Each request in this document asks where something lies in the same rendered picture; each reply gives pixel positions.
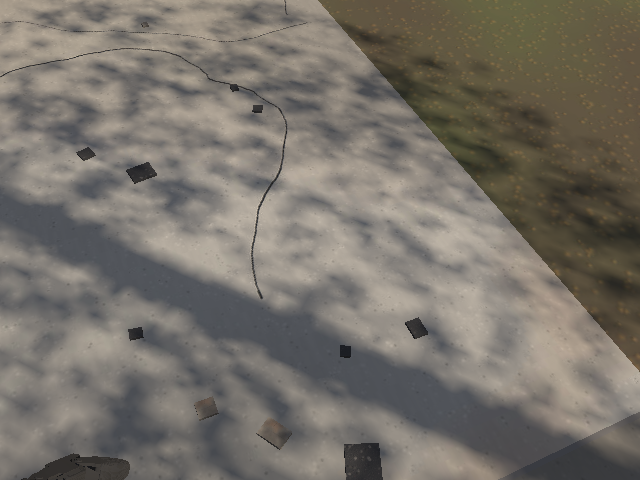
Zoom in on robot left hand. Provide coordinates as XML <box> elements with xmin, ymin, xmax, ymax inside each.
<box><xmin>21</xmin><ymin>453</ymin><xmax>130</xmax><ymax>480</ymax></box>

